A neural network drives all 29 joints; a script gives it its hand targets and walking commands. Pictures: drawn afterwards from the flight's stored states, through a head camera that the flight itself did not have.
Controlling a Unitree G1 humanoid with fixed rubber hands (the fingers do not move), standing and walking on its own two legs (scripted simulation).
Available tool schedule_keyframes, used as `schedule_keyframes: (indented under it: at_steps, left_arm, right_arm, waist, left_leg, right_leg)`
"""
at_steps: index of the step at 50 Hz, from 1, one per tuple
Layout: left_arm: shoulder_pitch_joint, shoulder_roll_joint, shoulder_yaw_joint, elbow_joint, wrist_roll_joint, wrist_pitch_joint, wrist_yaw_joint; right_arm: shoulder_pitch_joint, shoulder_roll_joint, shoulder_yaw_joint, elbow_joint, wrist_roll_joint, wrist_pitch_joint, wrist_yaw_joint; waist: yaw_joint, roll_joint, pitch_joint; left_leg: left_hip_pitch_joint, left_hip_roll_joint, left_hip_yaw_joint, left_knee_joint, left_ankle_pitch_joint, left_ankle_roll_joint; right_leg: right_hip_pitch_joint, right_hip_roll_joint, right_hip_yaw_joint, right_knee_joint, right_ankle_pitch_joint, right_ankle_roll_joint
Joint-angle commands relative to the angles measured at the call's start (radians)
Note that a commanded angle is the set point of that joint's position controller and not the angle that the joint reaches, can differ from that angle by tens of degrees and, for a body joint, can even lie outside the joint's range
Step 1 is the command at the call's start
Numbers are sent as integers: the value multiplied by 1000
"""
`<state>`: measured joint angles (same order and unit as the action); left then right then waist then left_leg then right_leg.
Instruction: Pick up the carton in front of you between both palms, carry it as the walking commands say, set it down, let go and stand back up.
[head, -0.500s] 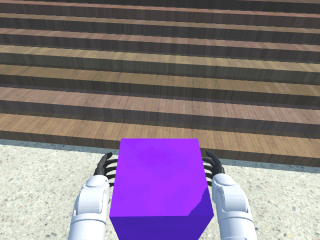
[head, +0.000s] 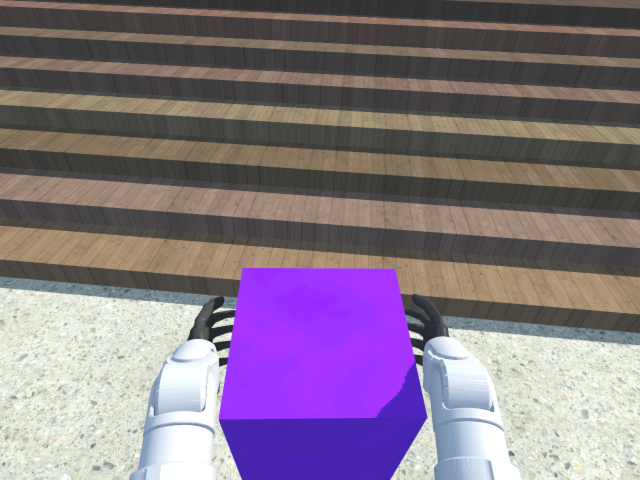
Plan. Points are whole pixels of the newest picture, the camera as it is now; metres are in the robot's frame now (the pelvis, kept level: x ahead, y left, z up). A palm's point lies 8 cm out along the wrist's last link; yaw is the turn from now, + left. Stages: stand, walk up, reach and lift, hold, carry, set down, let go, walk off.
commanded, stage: hold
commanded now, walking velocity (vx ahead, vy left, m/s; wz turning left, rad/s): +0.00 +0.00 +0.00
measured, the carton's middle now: (318, 379) +0.29 +0.00 -0.02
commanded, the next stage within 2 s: carry in 0.64 s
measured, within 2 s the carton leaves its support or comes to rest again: neither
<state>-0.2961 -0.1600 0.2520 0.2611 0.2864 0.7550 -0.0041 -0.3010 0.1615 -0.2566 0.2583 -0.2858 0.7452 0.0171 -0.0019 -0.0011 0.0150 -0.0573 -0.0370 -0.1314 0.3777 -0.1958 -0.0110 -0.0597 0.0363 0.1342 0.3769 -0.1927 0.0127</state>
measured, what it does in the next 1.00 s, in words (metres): shifts its weight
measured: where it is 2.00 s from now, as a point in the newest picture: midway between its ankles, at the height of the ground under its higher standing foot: (306, 397)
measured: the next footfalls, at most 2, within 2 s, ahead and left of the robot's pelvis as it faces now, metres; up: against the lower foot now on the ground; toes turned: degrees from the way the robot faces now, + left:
right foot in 1.18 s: +0.24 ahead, -0.10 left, +0.00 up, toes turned -8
left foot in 1.56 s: +0.58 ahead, +0.12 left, +0.00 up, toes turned +11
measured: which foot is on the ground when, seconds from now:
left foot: down 0.00-1.00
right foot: down 0.00-1.00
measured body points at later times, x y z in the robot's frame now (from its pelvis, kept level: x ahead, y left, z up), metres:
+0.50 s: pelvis +0.01 +0.00 +0.00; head -0.04 +0.00 +0.45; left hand +0.30 +0.15 +0.04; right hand +0.31 -0.15 +0.04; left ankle +0.02 +0.13 -0.74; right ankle +0.02 -0.13 -0.74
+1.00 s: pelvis +0.09 +0.00 -0.02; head +0.05 +0.00 +0.43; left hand +0.37 +0.15 +0.08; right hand +0.37 -0.15 +0.08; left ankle +0.03 +0.13 -0.74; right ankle +0.02 -0.14 -0.74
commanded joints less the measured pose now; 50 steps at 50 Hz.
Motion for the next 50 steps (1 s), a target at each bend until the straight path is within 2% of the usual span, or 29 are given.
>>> schedule_keyframes:
  at_steps: [1,17,31,32,33,34,35,38,39,42,43,44,45,46,47,48,49,50]
  left_arm:
    - [-532,-911,-561,-32,-268,-33,-239]
    - [-462,-898,-577,-84,-281,-26,-232]
    - [-467,-894,-577,-86,-281,-26,-232]
    - [-490,-897,-589,-90,-289,-23,-233]
    - [-484,-896,-590,-96,-294,-23,-233]
    - [-492,-903,-614,-126,-309,-22,-231]
    - [-508,-911,-638,-163,-323,-19,-227]
    - [-487,-913,-713,-257,-368,8,-211]
    - [-479,-911,-745,-299,-386,24,-204]
    - [-469,-892,-812,-422,-430,88,-179]
    - [-453,-882,-821,-452,-437,112,-168]
    - [-426,-869,-824,-477,-441,136,-156]
    - [-395,-848,-818,-496,-441,160,-143]
    - [-352,-834,-815,-516,-438,183,-126]
    - [-315,-822,-806,-543,-431,204,-107]
    - [-280,-812,-799,-571,-424,226,-88]
    - [-250,-801,-799,-607,-423,249,-69]
    - [-234,-795,-805,-648,-430,270,-52]
  right_arm:
    - [-489,916,555,0,255,-19,230]
    - [-419,909,573,-52,269,-12,222]
    - [-422,908,574,-55,268,-11,220]
    - [-447,911,579,-54,276,-9,221]
    - [-438,912,590,-66,280,-9,220]
    - [-444,912,610,-97,295,-8,217]
    - [-455,917,634,-127,311,-4,213]
    - [-439,922,709,-228,348,22,190]
    - [-420,919,736,-270,362,37,181]
    - [-397,903,793,-391,395,102,150]
    - [-389,892,806,-427,404,126,139]
    - [-377,881,817,-458,410,152,127]
    - [-364,869,824,-485,415,176,116]
    - [-346,856,833,-517,426,202,106]
    - [-329,840,843,-549,441,225,94]
    - [-304,827,849,-576,454,247,81]
    - [-265,820,850,-598,462,267,65]
    - [-231,818,840,-618,463,285,48]
  waist:
    - [-1,2,-214]
    - [1,3,-228]
    - [1,2,-216]
    - [-1,17,-208]
    - [5,19,-227]
    - [4,15,-203]
    - [3,12,-182]
    - [7,41,-263]
    - [3,49,-302]
    - [-1,49,-283]
    - [2,21,-264]
    - [9,-32,-253]
    - [16,-114,-252]
    - [18,-207,-237]
    - [15,-225,-210]
    - [15,-192,-221]
    - [12,-141,-261]
    - [7,-79,-296]
  left_leg:
    - [30,-54,67,-67,89,-5]
    - [55,-58,61,-69,189,-7]
    - [44,-58,61,-68,156,-6]
    - [-83,111,37,7,-2,16]
    - [-110,108,-2,-31,-231,20]
    - [-169,97,-11,-49,-442,27]
    - [-206,99,-15,-45,-538,31]
    - [-181,136,-6,-18,-368,49]
    - [-163,148,-11,-13,-359,57]
    - [-206,168,-20,5,-460,66]
    - [-245,159,9,44,-442,59]
    - [-304,138,63,116,-387,46]
    - [-384,99,146,227,-308,25]
    - [-457,61,226,270,-262,6]
    - [-492,62,249,208,-259,4]
    - [-435,57,265,149,-231,3]
    - [-334,51,277,105,-197,4]
    - [-205,55,260,61,-158,13]
  right_leg:
    - [36,55,-70,-63,100,2]
    - [67,60,-61,-65,197,6]
    - [58,59,-60,-65,166,4]
    - [-78,-109,-39,16,-6,-15]
    - [-107,-102,-14,-12,-226,-21]
    - [-163,-89,-8,-25,-431,-25]
    - [-203,-83,-9,-16,-515,-28]
    - [-202,-85,-76,74,-306,-29]
    - [-202,-87,-91,93,-277,-29]
    - [-253,-112,-82,91,-364,-37]
    - [-245,-135,-56,63,-379,-45]
    - [-203,-173,-3,16,-387,-62]
    - [-130,-228,81,-50,-383,-91]
    - [-55,-283,161,-85,-300,-129]
    - [-21,-306,177,-63,-167,-157]
    - [-29,-294,137,-17,-33,-157]
    - [-50,-261,48,59,71,-135]
    - [-100,-200,-81,178,179,-93]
